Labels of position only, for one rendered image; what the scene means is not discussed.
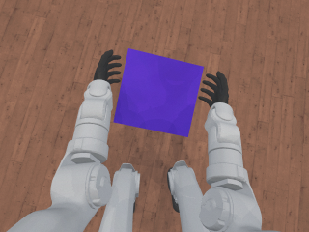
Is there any robot right hand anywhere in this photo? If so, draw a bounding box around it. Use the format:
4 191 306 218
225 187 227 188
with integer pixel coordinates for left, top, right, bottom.
198 71 229 107

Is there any robot left forearm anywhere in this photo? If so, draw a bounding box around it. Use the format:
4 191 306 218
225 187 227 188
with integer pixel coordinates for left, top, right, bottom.
50 79 113 201

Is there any robot right foot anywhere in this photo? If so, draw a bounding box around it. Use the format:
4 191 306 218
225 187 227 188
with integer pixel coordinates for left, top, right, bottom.
167 167 180 213

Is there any robot left hand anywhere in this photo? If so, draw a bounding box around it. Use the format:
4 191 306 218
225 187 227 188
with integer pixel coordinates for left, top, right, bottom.
93 49 122 84

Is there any carton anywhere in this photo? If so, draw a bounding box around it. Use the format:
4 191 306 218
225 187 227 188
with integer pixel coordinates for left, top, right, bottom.
113 48 204 137

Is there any robot right thigh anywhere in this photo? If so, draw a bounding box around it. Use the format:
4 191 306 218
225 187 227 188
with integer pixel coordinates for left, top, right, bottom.
168 165 210 232

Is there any robot right forearm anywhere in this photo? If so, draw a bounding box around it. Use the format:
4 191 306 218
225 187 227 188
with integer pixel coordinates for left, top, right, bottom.
204 102 257 203

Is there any robot left upper arm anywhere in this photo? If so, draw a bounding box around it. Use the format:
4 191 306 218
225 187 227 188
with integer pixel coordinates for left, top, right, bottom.
7 162 112 232

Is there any robot right upper arm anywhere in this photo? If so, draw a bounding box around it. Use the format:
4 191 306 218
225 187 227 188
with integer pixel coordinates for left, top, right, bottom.
199 187 281 232

